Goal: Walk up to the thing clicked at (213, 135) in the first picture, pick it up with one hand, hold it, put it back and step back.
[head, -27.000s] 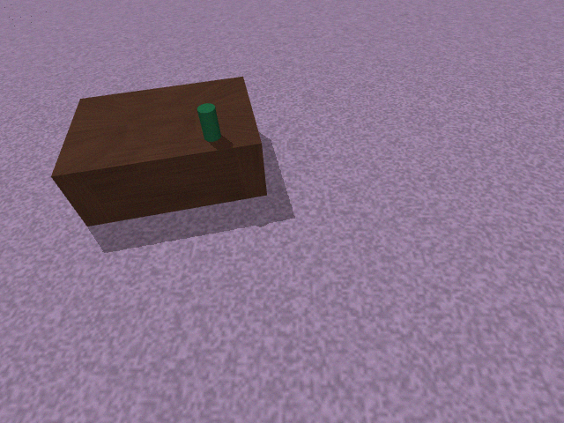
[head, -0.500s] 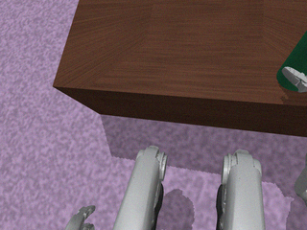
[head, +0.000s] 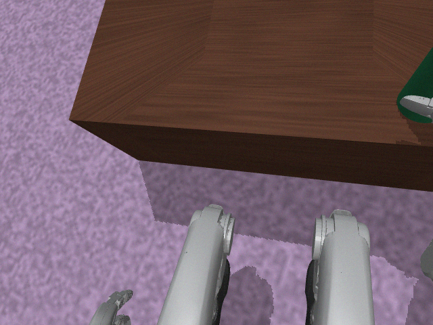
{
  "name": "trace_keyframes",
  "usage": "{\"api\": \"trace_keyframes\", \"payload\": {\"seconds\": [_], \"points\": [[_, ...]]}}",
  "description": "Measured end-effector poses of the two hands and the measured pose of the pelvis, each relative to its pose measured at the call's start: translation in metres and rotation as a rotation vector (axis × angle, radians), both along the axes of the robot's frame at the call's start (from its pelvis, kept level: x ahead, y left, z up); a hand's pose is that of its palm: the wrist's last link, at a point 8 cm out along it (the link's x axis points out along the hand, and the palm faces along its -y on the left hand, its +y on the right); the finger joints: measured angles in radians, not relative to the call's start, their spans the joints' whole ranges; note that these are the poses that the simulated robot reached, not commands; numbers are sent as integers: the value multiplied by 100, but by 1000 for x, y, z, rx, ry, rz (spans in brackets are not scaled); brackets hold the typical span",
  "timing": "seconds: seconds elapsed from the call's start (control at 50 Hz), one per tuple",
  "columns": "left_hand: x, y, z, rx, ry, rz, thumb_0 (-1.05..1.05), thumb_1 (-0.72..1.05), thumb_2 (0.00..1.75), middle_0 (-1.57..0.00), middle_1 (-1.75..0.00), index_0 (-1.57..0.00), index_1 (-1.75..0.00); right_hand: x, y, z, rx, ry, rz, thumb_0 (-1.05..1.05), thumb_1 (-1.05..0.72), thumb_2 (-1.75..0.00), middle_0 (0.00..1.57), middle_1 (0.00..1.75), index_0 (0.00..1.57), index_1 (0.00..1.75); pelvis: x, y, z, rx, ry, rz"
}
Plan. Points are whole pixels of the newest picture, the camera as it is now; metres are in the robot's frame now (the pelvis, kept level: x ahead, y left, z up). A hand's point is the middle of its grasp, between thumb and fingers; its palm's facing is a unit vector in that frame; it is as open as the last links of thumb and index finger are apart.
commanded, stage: open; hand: right
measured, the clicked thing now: out of the picture +0.51 -0.29 +0.00
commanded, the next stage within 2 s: withdraw in 0.16 s
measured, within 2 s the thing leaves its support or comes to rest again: rests again in 0.48 s
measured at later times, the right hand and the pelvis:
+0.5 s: hand out of the picture +0.51 -0.31 +0.03, palm faces +0.33 +0.94 -0.04, open 15.3 cm; pelvis +0.00 +0.00 +0.01, yaw +0 degrees
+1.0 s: hand out of the picture +0.47 -0.38 +0.11, palm faces +0.35 +0.89 -0.31, open 17.1 cm; pelvis +0.01 -0.01 +0.13, yaw -1 degrees
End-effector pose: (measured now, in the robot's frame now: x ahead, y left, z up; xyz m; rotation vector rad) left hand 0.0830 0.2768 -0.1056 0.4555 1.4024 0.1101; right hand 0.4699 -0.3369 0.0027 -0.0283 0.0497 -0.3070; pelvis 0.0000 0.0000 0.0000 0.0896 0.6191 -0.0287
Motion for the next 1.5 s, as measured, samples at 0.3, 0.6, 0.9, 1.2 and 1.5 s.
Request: {"api": "trace_keyframes", "payload": {"seconds": [0.3, 0.6, 0.9, 1.2, 1.5], "points": [[14, -6, 3, -11, -42, -24, 0, 93, 89, -20, -30, -21, -30, 5, -1, 10, 6, -32, 4, 0, 38, -34, 59, 48, 59, 47, 0, -2, 1, 8, -5, -3], [8, -10, 26, -15, -51, 36, 0, 91, 89, -20, -29, -20, -30, -3, -37, 65, -29, -32, -64, -1, 42, -11, 20, 14, 19, 14, -1, -2, 27, 5, -18, -2], [10, -11, 99, -8, -44, 49, 0, 90, 89, -21, -30, -20, -30, -19, -79, 112, -123, 198, -46, -1, 48, -5, 7, 5, 7, 5, 5, -11, 89, 20, -29, -26], [37, -46, 217, -59, -131, 58, 0, 90, 90, -20, -29, -20, -30, -78, -113, 214, -216, 420, -274, -1, 42, -12, 7, 7, 8, 7, 24, -21, 206, 18, -152, -67], [81, -69, 316, -62, -297, 52, 0, 90, 90, -20, -29, -20, -29, -181, -28, 231, -98, 619, -156, -1, 51, -8, 6, 6, 7, 6, 54, -33, 299, -26, -342, -100]]}}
